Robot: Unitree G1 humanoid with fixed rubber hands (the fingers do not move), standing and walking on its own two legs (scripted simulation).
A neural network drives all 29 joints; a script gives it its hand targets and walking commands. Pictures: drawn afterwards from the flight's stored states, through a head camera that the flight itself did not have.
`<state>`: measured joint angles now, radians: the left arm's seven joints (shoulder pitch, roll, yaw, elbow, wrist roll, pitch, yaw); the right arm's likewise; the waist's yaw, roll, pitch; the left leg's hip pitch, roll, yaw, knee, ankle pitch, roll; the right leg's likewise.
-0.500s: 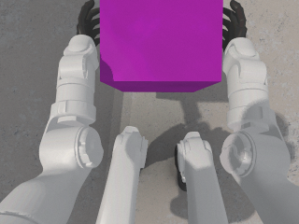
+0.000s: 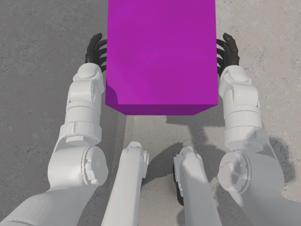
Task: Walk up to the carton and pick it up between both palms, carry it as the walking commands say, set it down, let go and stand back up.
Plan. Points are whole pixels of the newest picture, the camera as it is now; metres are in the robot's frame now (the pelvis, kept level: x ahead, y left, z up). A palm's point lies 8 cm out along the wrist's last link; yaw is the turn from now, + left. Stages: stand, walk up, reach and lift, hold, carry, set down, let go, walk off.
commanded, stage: reach and lift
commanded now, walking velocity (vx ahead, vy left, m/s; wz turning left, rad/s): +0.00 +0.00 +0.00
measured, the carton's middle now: (160, 59) +0.54 +0.03 -0.14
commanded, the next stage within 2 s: none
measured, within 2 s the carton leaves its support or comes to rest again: neither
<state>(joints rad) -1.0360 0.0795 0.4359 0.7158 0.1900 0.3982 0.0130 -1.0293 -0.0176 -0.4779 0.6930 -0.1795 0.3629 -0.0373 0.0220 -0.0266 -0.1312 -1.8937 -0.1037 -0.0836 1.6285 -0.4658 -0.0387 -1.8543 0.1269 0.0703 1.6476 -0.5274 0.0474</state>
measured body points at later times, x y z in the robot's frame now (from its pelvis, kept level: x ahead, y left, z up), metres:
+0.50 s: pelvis +0.02 +0.00 +0.06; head +0.24 +0.02 +0.45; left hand +0.47 +0.19 +0.00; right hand +0.48 -0.14 +0.00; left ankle +0.10 +0.12 -0.50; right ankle +0.09 -0.12 -0.50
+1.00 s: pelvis +0.04 +0.00 +0.13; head +0.22 +0.01 +0.54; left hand +0.45 +0.18 +0.07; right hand +0.46 -0.15 +0.08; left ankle +0.10 +0.12 -0.50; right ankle +0.09 -0.12 -0.50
